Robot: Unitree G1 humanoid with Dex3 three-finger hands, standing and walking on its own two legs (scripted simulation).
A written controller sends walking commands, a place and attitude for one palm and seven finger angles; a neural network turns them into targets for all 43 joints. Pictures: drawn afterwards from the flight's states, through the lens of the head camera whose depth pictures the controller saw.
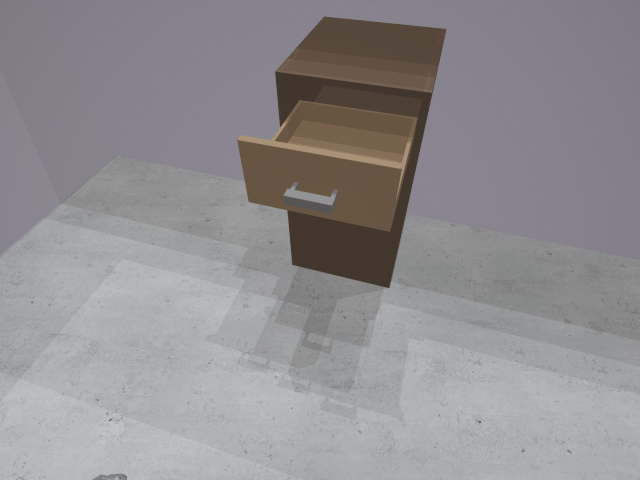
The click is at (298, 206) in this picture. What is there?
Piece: drawer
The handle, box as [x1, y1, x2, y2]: [283, 182, 337, 213]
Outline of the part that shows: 283,195 285,204 331,213 334,207 334,200 337,194 337,190 334,189 331,196 328,197 297,191 296,188 298,182 294,182 291,188 287,189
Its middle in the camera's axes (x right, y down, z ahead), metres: -0.02 -0.09 +0.85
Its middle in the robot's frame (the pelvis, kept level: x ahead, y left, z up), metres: +0.69 +0.06 -0.08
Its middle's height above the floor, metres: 0.69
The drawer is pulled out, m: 0.29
